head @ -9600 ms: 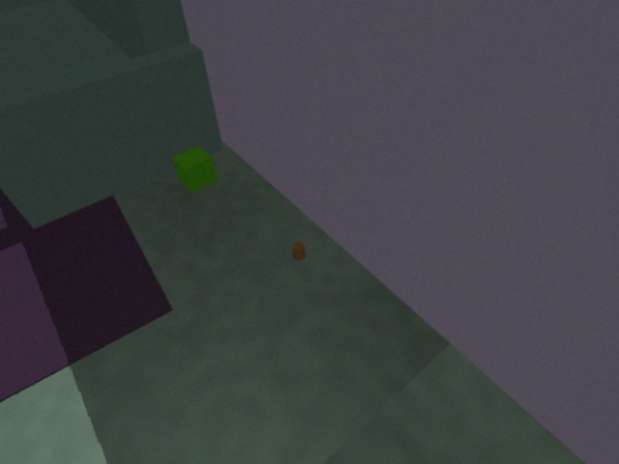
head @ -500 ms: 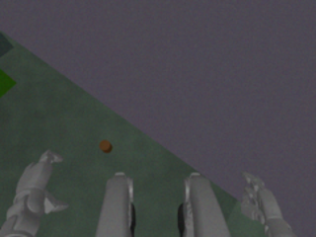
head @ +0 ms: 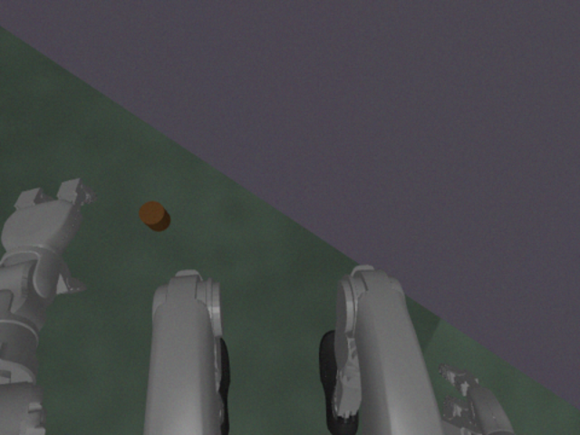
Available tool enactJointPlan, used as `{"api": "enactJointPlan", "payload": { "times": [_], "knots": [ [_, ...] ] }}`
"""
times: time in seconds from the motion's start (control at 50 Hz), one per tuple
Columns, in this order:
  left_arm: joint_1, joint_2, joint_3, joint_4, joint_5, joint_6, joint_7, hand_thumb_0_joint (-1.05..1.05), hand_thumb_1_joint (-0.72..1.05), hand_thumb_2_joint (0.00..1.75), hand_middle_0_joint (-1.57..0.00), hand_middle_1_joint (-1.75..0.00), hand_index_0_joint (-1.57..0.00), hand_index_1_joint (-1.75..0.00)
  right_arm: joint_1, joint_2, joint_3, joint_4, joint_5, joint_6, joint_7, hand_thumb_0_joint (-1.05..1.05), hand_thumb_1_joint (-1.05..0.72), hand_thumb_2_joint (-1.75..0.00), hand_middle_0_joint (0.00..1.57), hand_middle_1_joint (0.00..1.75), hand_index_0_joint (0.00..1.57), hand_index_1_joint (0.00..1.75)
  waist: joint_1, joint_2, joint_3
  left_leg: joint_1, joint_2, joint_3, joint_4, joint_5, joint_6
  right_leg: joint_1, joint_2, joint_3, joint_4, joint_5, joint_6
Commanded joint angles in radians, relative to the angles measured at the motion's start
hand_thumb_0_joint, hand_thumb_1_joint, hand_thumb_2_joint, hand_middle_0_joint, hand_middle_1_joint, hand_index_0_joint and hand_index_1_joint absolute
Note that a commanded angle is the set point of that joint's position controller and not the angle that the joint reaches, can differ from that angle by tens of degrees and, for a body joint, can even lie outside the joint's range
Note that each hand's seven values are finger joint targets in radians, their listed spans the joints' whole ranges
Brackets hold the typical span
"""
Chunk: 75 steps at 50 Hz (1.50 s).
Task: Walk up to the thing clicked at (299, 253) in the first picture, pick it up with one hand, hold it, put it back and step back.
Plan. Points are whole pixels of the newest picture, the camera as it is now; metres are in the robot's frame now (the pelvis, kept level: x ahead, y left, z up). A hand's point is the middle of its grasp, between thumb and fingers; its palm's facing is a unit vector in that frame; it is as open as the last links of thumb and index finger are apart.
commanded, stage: rise first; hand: left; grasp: from above
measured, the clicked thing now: (155, 216) +0.48 +0.27 -0.36
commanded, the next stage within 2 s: approach in 1.02 s
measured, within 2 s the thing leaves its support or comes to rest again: neither
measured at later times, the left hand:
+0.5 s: hand (93, 231) +0.40 +0.32 -0.21, palm faces -0.46 -0.04 -0.89, open 14.2 cm
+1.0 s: hand (106, 226) +0.42 +0.32 -0.24, palm faces -0.46 -0.06 -0.89, open 14.1 cm
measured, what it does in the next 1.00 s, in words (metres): lowers itself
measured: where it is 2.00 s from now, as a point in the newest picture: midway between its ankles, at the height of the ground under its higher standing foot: (277, 405)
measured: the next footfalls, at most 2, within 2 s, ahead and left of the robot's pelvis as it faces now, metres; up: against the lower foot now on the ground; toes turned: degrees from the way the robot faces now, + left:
none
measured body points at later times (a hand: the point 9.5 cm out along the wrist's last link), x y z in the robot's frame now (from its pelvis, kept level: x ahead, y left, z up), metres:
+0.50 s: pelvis +0.00 +0.00 -0.05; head +0.23 +0.06 +0.34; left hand +0.42 +0.32 -0.16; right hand +0.10 -0.27 -0.17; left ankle +0.09 +0.13 -0.36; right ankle +0.10 -0.13 -0.36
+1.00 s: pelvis +0.01 +0.00 -0.07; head +0.25 +0.06 +0.31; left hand +0.44 +0.32 -0.19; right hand +0.09 -0.28 -0.19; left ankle +0.09 +0.13 -0.36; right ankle +0.10 -0.13 -0.36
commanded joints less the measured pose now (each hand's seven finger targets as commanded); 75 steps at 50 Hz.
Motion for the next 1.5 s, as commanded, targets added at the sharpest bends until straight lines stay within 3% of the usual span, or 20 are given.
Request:
{"api": "enactJointPlan", "payload": {
  "times": [0.0, 0.04, 0.08, 0.22, 0.38, 0.5, 0.68, 0.74, 0.84, 0.9, 0.94, 1.06, 1.1, 1.14, 1.2, 1.26, 1.28, 1.32, 1.42, 1.48],
  "knots": [
    [-0.254, 0.301, 0.058, -0.081, 0.051, -0.023, 0.068, 0.00, -0.56, 1.04, -0.06, -0.99, -0.05, -1.00, 0.126, -0.221, -0.072, -0.058, -0.006, -0.002, -0.006, 0.00, -0.89, -0.90, 0.20, 0.30, 0.20, 0.30, 0.005, 0.168, -0.602, 0.490, -0.033, 0.036, -0.260, 0.030, 0.025, 0.184, 0.036, -0.069, -0.207, 0.058, -0.061],
    [-0.283, 0.269, 0.029, -0.048, 0.071, -0.025, 0.083, 0.00, -0.56, 1.03, -0.06, -0.99, -0.05, -0.99, 0.127, -0.219, -0.065, -0.056, -0.012, 0.008, 0.000, 0.00, -0.89, -0.90, 0.20, 0.30, 0.20, 0.30, -0.017, 0.174, -0.572, 0.474, -0.035, 0.035, -0.246, 0.025, 0.025, 0.163, 0.034, -0.073, -0.197, 0.058, -0.059],
    [-0.295, 0.307, 0.045, -0.012, 0.095, -0.028, 0.101, 0.00, -0.56, 1.03, -0.06, -0.98, -0.06, -0.99, 0.126, -0.224, -0.062, -0.048, -0.018, 0.015, 0.004, 0.00, -0.90, -0.90, 0.20, 0.30, 0.20, 0.30, -0.009, 0.178, -0.582, 0.475, -0.036, 0.031, -0.231, 0.037, 0.023, 0.145, 0.033, -0.075, -0.176, 0.067, -0.062],
    [-0.401, 0.325, 0.030, 0.044, 0.166, -0.043, 0.154, 0.00, -0.56, 1.03, -0.06, -0.97, -0.05, -0.98, 0.134, -0.228, -0.050, -0.036, -0.040, 0.025, 0.016, 0.00, -0.90, -0.90, 0.20, 0.30, 0.20, 0.30, -0.034, 0.200, -0.585, 0.429, -0.043, 0.049, -0.171, 0.038, 0.028, 0.109, 0.033, -0.076, -0.150, 0.068, -0.057],
    [-0.429, 0.354, 0.039, 0.124, 0.229, -0.048, 0.201, 0.00, -0.55, 1.01, -0.07, -1.00, -0.07, -1.00, 0.144, -0.223, -0.042, -0.016, -0.065, 0.029, 0.025, 0.00, -0.90, -0.90, 0.20, 0.30, 0.20, 0.30, -0.041, 0.199, -0.612, 0.406, -0.047, 0.060, -0.117, 0.080, 0.032, 0.111, 0.039, -0.080, -0.114, 0.103, -0.056],
    [-0.454, 0.341, 0.046, 0.165, 0.223, -0.045, 0.224, 0.00, -0.53, 0.99, -0.06, -1.02, -0.07, -1.01, 0.164, -0.225, -0.044, -0.005, -0.081, 0.028, 0.035, 0.00, -0.90, -0.90, 0.20, 0.30, 0.20, 0.30, -0.062, 0.179, -0.630, 0.397, -0.040, 0.055, -0.084, 0.116, 0.036, 0.112, 0.040, -0.088, -0.090, 0.143, -0.051],
    [-0.476, 0.363, 0.059, 0.185, 0.231, -0.048, 0.234, 0.00, -0.53, 0.99, -0.06, -1.02, -0.07, -1.01, 0.161, -0.220, -0.035, 0.003, -0.093, 0.028, 0.041, 0.00, -0.90, -0.90, 0.20, 0.30, 0.20, 0.30, -0.066, 0.200, -0.629, 0.356, -0.042, 0.062, -0.054, 0.118, 0.037, 0.112, 0.046, -0.086, -0.070, 0.146, -0.052],
    [-0.468, 0.371, 0.072, 0.192, 0.238, -0.049, 0.244, 0.00, -0.54, 1.00, -0.07, -1.01, -0.07, -1.00, 0.173, -0.224, -0.033, 0.012, -0.098, 0.029, 0.044, 0.00, -0.90, -0.90, 0.20, 0.30, 0.20, 0.30, -0.067, 0.205, -0.642, 0.375, -0.040, 0.063, -0.033, 0.170, 0.036, 0.130, 0.044, -0.087, -0.054, 0.198, -0.047],
    [-0.481, 0.373, 0.070, 0.225, 0.243, -0.053, 0.259, 0.00, -0.54, 0.99, -0.07, -1.01, -0.07, -1.00, 0.155, -0.226, -0.028, 0.013, -0.102, 0.029, 0.046, 0.00, -0.90, -0.90, 0.20, 0.30, 0.20, 0.30, -0.068, 0.213, -0.603, 0.338, -0.041, 0.058, -0.041, 0.095, 0.034, 0.079, 0.047, -0.092, -0.052, 0.127, -0.054],
    [-0.490, 0.366, 0.061, 0.221, 0.247, -0.053, 0.262, 0.00, -0.55, 1.01, -0.07, -1.00, -0.07, -1.00, 0.162, -0.226, -0.025, 0.016, -0.107, 0.027, 0.048, 0.00, -0.90, -0.90, 0.20, 0.30, 0.20, 0.30, -0.083, 0.215, -0.612, 0.343, -0.040, 0.058, -0.022, 0.129, 0.035, 0.094, 0.047, -0.094, -0.042, 0.161, -0.049],
    [-0.483, 0.377, 0.066, 0.214, 0.247, -0.053, 0.265, 0.00, -0.53, 0.99, -0.07, -1.02, -0.08, -1.01, 0.155, -0.225, -0.025, 0.018, -0.107, 0.028, 0.048, 0.00, -0.90, -0.90, 0.20, 0.30, 0.20, 0.30, -0.070, 0.226, -0.632, 0.351, -0.041, 0.061, -0.017, 0.144, 0.035, 0.100, 0.048, -0.089, -0.037, 0.176, -0.050],
    [-0.482, 0.378, 0.069, 0.250, 0.242, -0.047, 0.274, 0.00, -0.53, 0.99, -0.07, -1.02, -0.08, -1.01, 0.160, -0.228, -0.022, 0.024, -0.112, 0.025, 0.051, 0.00, -0.90, -0.90, 0.20, 0.30, 0.20, 0.30, -0.082, 0.217, -0.600, 0.330, -0.040, 0.060, -0.006, 0.130, 0.036, 0.089, 0.046, -0.092, -0.030, 0.167, -0.049],
    [-0.491, 0.366, 0.059, 0.240, 0.247, -0.045, 0.274, 0.00, -0.61, 1.07, -0.08, -0.98, -0.05, -1.01, 0.160, -0.227, -0.018, 0.024, -0.116, 0.026, 0.053, 0.00, -0.91, -0.90, 0.20, 0.30, 0.20, 0.30, -0.083, 0.224, -0.618, 0.337, -0.040, 0.061, -0.003, 0.150, 0.034, 0.104, 0.049, -0.091, -0.030, 0.188, -0.049],
    [-0.512, 0.358, 0.054, 0.253, 0.244, -0.045, 0.281, 0.00, -0.52, 0.97, -0.06, -1.04, -0.07, -1.03, 0.162, -0.231, -0.020, 0.029, -0.114, 0.026, 0.052, 0.00, -0.90, -0.89, 0.20, 0.30, 0.20, 0.30, -0.093, 0.210, -0.618, 0.334, -0.039, 0.056, 0.004, 0.142, 0.034, 0.088, 0.051, -0.094, -0.026, 0.182, -0.051],
    [-0.585, 0.292, -0.013, 0.277, 0.246, -0.048, 0.284, 0.00, -0.53, 0.97, -0.06, -1.05, -0.07, -1.03, 0.171, -0.235, -0.012, 0.039, -0.119, 0.016, 0.054, 0.00, -0.90, -0.89, 0.20, 0.30, 0.20, 0.30, -0.146, 0.216, -0.569, 0.314, -0.036, 0.043, 0.010, 0.118, 0.034, 0.043, 0.051, -0.105, -0.020, 0.165, -0.048],
    [-0.666, 0.267, -0.043, 0.280, 0.252, -0.047, 0.299, 0.00, -0.52, 0.97, -0.06, -1.05, -0.08, -1.04, 0.196, -0.243, -0.002, 0.045, -0.124, 0.008, 0.055, 0.00, -0.90, -0.89, 0.20, 0.30, 0.20, 0.30, -0.184, 0.228, -0.581, 0.328, -0.033, 0.033, 0.019, 0.127, 0.032, 0.039, 0.053, -0.116, -0.016, 0.175, -0.045],
    [-0.693, 0.270, -0.048, 0.269, 0.252, -0.047, 0.309, 0.00, -0.52, 0.97, -0.06, -1.06, -0.08, -1.04, 0.200, -0.245, -0.001, 0.046, -0.125, 0.004, 0.053, 0.00, -0.90, -0.89, 0.20, 0.30, 0.20, 0.30, -0.178, 0.242, -0.602, 0.342, -0.031, 0.032, 0.017, 0.128, 0.029, 0.038, 0.055, -0.117, -0.018, 0.178, -0.047],
    [-0.737, 0.227, -0.080, 0.271, 0.253, -0.035, 0.329, 0.00, -0.52, 0.97, -0.06, -1.08, -0.08, -1.05, 0.203, -0.244, 0.008, 0.049, -0.130, -0.004, 0.055, 0.00, -0.90, -0.90, 0.20, 0.30, 0.20, 0.30, -0.201, 0.275, -0.615, 0.360, -0.030, 0.034, 0.019, 0.133, 0.025, 0.038, 0.057, -0.122, -0.018, 0.187, -0.046],
    [-0.748, 0.333, -0.001, 0.306, 0.277, 0.051, 0.388, 0.00, -0.53, 0.98, -0.06, -1.07, -0.07, -1.05, 0.206, -0.256, 0.021, 0.037, -0.131, -0.002, 0.054, 0.00, -0.91, -0.90, 0.20, 0.30, 0.20, 0.30, -0.169, 0.355, -0.664, 0.385, -0.028, 0.053, 0.009, 0.176, 0.019, 0.059, 0.053, -0.115, 0.005, 0.236, -0.053],
    [-0.746, 0.366, 0.039, 0.338, 0.280, 0.117, 0.394, 0.00, -0.54, 0.98, -0.06, -1.06, -0.07, -1.05, 0.204, -0.250, 0.036, 0.011, -0.127, 0.009, 0.061, 0.00, -0.91, -0.90, 0.20, 0.30, 0.20, 0.30, -0.162, 0.369, -0.679, 0.373, -0.031, 0.067, 0.004, 0.199, 0.022, 0.090, 0.051, -0.105, 0.004, 0.267, -0.056]
  ]
}}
